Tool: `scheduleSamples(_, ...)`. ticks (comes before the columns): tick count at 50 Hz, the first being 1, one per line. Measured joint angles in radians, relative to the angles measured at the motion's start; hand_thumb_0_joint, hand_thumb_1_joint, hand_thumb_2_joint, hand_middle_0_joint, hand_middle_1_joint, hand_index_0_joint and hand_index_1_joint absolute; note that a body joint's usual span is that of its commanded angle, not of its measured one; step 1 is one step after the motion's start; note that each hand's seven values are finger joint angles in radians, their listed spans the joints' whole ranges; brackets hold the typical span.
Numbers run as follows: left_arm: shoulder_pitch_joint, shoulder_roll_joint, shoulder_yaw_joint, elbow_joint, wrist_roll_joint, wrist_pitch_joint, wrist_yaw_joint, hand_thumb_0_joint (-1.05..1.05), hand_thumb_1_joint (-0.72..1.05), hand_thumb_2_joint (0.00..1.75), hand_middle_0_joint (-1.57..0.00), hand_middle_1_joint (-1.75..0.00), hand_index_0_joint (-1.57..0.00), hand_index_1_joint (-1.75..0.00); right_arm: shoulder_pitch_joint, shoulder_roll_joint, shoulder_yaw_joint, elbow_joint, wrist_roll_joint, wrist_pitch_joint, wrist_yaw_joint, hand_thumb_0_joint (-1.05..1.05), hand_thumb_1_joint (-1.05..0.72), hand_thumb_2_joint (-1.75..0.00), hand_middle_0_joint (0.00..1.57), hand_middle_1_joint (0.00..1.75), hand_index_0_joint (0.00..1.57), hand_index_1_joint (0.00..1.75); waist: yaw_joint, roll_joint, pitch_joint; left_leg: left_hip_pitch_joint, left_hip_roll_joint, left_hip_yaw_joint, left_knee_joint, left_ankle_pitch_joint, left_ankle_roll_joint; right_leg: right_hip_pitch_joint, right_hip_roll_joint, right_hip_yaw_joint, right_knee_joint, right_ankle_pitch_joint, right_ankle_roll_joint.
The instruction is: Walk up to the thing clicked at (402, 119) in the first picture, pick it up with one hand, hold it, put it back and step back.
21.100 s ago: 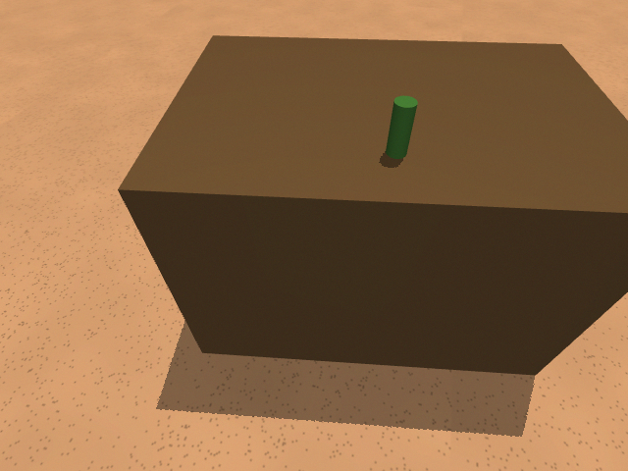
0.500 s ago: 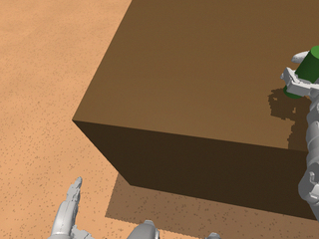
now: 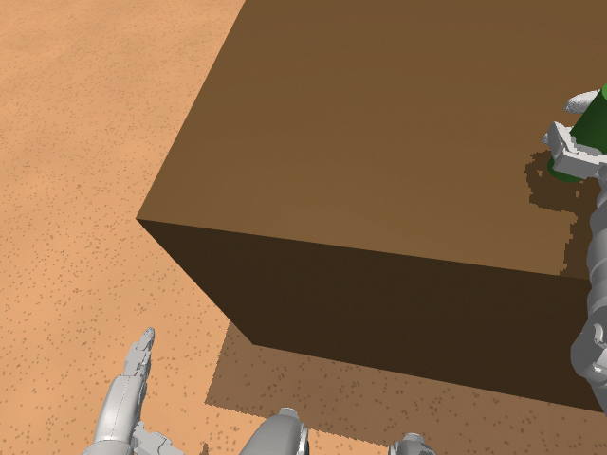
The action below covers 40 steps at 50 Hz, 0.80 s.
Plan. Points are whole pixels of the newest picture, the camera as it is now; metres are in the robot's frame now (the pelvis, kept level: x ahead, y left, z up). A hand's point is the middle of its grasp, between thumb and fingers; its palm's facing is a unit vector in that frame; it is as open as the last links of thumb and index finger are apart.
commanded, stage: loosen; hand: right
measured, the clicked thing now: (592, 136) +0.51 -0.25 +0.10
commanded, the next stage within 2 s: open in 0.08 s
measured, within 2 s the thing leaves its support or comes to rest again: neither
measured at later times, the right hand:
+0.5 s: hand (574, 141) +0.51 -0.23 +0.09, palm faces +0.23 +0.97 +0.01, open 10.8 cm
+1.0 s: hand out of the picture +0.52 -0.28 +0.18, palm faces +0.28 +0.96 +0.00, open 16.6 cm
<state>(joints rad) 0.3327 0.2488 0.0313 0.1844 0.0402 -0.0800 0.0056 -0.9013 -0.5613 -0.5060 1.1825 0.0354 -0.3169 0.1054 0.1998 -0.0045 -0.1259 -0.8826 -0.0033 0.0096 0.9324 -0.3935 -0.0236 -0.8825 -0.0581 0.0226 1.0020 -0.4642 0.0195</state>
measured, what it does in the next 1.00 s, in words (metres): stands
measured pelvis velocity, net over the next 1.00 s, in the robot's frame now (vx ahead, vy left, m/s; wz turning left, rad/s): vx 0.01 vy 0.00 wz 0.00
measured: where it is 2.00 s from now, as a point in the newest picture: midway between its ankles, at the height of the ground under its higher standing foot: outside the picture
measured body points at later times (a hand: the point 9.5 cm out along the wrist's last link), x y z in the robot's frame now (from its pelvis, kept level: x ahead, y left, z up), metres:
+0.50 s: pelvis +0.00 +0.00 +0.00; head +0.11 -0.02 +0.43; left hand +0.14 +0.27 -0.03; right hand +0.50 -0.28 +0.09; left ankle +0.02 +0.14 -0.68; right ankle +0.00 -0.13 -0.68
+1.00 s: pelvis +0.01 +0.00 +0.01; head +0.10 -0.02 +0.46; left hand +0.15 +0.27 -0.03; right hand +0.50 -0.33 +0.18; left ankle +0.02 +0.14 -0.68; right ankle +0.00 -0.13 -0.68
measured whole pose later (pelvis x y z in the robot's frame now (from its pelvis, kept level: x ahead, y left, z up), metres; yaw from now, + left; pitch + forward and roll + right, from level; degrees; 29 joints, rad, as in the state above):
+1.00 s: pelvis +0.01 +0.00 +0.01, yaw +0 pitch +17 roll +2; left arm 0.32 0.25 0.00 0.26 0.01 -0.06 0.02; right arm -0.99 -0.69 -0.53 1.18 0.02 -0.19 0.14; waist 0.18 -0.02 -0.13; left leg -0.77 -0.01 0.01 0.84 -0.37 -0.02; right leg -0.78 -0.06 0.02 0.92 -0.45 0.02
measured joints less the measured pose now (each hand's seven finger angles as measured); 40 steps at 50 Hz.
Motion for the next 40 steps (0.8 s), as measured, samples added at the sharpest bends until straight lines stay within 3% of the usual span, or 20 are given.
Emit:
scheduleSamples(8,0.012,0.0,-0.001,-0.027,0.001,0.007,-0.003,-0.01,-0.54,0.05,-0.06,-0.05,-0.06,-0.05,-0.006,-0.007,-0.003,0.003,-0.001,0.005,0.003,-0.03,-0.11,-1.04,0.96,1.05,1.01,1.07,0.001,-0.002,-0.003,-0.017,0.0,0.002,0.015,-0.003,0.001,-0.018,0.0,0.003,0.016,-0.003,0.001)
scheduleSamples(17,0.016,0.002,0.0,-0.04,0.002,0.009,-0.002,-0.01,-0.53,0.05,-0.06,-0.05,-0.07,-0.05,-0.012,-0.013,-0.003,0.004,-0.007,0.011,-0.001,-0.02,0.01,-0.64,0.99,0.83,1.03,0.83,0.006,-0.002,0.001,-0.027,-0.003,0.002,0.024,-0.003,0.002,-0.028,-0.003,0.004,0.026,-0.004,0.002)
scheduleSamples(26,0.017,0.005,-0.002,-0.038,0.002,0.012,0.001,-0.01,-0.54,0.06,-0.06,-0.05,-0.06,-0.06,-0.009,-0.018,-0.012,0.002,-0.008,0.013,-0.004,0.0,0.21,-0.33,0.77,0.53,0.77,0.54,0.007,-0.004,-0.002,-0.028,-0.006,0.002,0.024,-0.004,0.003,-0.028,-0.005,0.004,0.026,-0.006,0.003)
scheduleSamples(40,0.019,0.004,-0.007,-0.04,-0.008,0.014,0.005,-0.01,-0.53,0.05,-0.06,-0.05,-0.06,-0.05,0.008,-0.02,-0.024,-0.045,-0.007,0.041,0.005,-0.01,0.3,-0.19,0.34,0.25,0.33,0.26,0.007,-0.004,-0.002,0.015,-0.006,0.003,-0.002,-0.005,0.003,0.014,-0.006,0.003,0.001,-0.007,0.004)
